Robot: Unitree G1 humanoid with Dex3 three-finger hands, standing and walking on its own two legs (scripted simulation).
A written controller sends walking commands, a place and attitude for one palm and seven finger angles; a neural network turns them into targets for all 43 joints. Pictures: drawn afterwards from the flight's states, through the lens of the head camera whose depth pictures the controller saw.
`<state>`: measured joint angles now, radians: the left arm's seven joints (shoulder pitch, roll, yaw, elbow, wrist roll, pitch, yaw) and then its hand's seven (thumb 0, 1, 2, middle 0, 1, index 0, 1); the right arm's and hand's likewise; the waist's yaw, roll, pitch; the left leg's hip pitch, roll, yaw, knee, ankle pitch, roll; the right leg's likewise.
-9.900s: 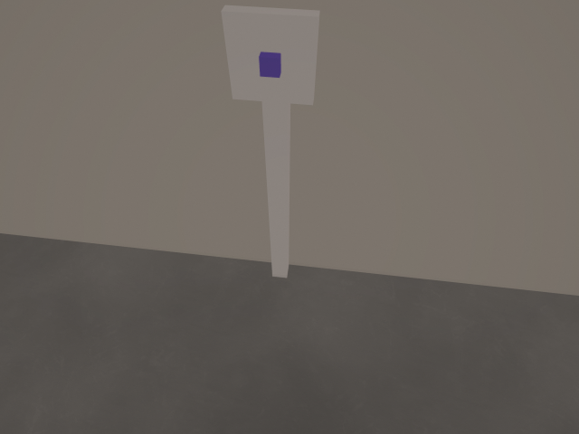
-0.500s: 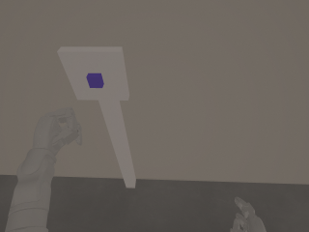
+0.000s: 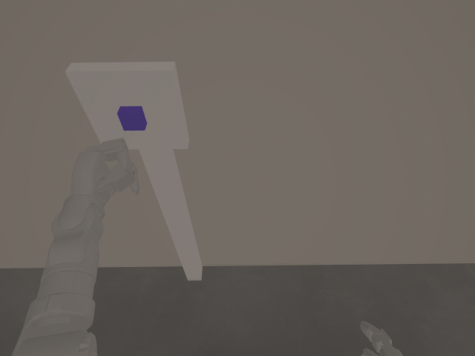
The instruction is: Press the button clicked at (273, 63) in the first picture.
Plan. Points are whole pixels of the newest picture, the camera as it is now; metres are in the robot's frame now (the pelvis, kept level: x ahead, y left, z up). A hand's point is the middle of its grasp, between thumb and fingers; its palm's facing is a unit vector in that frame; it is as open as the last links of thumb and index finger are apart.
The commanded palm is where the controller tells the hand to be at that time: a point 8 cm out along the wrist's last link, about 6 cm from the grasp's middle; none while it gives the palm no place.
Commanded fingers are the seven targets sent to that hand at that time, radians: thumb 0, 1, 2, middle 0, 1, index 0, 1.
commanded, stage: aim a knuckle at the button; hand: left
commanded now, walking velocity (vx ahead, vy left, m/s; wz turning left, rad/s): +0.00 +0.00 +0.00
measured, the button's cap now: (133, 117) +0.50 +0.22 +0.14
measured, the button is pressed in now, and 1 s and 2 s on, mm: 0 0 0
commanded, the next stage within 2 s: press the button with the knuckle in 1.34 s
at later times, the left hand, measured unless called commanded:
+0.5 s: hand (136, 171) +0.39 +0.19 +0.11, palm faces +0.08 -1.00 -0.01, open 3.1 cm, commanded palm +0.36 +0.24 +0.11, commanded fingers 0.00 0.90 0.90 -1.30 -1.50 -1.30 -1.50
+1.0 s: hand (138, 169) +0.40 +0.19 +0.11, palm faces +0.08 -1.00 -0.01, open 3.1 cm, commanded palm +0.36 +0.23 +0.11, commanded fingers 0.00 0.90 0.90 -1.30 -1.50 -1.30 -1.50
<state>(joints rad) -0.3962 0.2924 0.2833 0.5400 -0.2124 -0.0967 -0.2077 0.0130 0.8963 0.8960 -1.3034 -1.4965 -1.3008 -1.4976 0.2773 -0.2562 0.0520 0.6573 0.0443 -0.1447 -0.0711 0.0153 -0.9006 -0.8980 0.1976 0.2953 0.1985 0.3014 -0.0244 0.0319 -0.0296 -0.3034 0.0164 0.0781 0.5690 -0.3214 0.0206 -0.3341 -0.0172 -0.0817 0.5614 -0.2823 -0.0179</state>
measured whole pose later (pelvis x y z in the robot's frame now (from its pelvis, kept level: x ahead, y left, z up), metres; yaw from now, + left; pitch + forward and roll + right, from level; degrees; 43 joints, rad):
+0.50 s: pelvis +0.00 +0.00 +0.00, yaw -1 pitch +4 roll +0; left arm -0.45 0.30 0.31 0.66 -0.18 -0.20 -0.17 0.01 0.90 0.90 -1.30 -1.50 -1.30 -1.50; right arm 0.32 -0.26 0.03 0.65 0.04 -0.07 -0.05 0.01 -0.90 -0.90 0.20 0.30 0.20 0.30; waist -0.04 0.03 -0.03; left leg -0.34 0.03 0.09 0.59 -0.33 0.02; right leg -0.37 -0.01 -0.07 0.58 -0.28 -0.02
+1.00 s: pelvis -0.01 -0.01 +0.00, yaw +0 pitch +5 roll +0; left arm -0.51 0.32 0.30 0.74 -0.18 -0.20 -0.19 0.01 0.90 0.90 -1.30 -1.50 -1.30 -1.50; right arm 0.31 -0.26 0.04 0.64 0.05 -0.06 -0.05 0.01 -0.90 -0.90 0.20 0.30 0.20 0.30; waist -0.04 0.03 -0.04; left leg -0.36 0.03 0.08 0.61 -0.33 0.01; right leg -0.39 -0.01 -0.08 0.60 -0.29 -0.03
